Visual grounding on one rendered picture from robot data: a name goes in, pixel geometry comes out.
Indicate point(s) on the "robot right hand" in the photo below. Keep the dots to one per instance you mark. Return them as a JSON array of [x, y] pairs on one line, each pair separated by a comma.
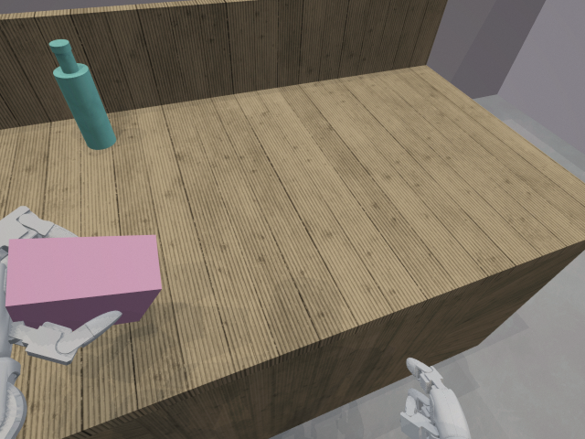
[[438, 417]]

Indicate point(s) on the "robot left hand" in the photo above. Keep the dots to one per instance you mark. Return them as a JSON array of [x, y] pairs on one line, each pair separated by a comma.
[[50, 341]]

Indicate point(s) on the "left robot forearm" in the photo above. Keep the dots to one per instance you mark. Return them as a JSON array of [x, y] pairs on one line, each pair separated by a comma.
[[13, 404]]

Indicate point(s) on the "sponge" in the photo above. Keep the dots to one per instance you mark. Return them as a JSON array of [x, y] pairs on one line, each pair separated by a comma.
[[70, 281]]

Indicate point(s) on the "table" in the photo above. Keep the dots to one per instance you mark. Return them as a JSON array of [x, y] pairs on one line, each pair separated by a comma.
[[325, 206]]

